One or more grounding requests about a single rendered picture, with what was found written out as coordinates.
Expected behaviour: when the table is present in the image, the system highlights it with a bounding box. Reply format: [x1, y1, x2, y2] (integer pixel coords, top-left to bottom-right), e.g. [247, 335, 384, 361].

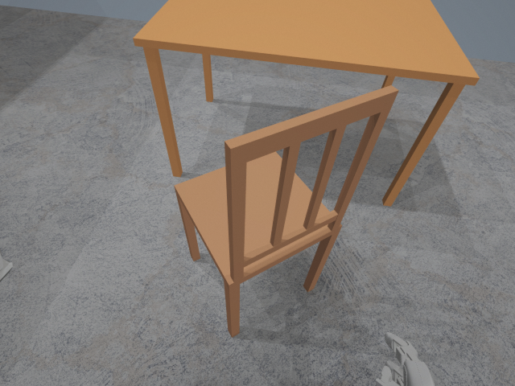
[133, 0, 479, 207]

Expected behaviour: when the right robot hand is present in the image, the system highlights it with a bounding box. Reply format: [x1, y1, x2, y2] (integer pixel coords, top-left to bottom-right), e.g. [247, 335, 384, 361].
[376, 332, 435, 386]

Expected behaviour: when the chair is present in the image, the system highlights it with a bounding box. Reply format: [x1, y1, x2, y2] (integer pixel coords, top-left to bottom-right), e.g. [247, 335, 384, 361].
[174, 85, 399, 337]

